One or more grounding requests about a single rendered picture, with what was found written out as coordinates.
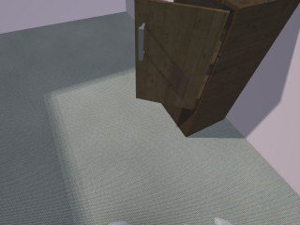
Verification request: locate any handle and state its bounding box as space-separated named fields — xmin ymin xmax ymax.
xmin=138 ymin=23 xmax=145 ymax=61

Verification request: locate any cupboard door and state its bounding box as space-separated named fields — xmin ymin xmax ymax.
xmin=134 ymin=0 xmax=230 ymax=110

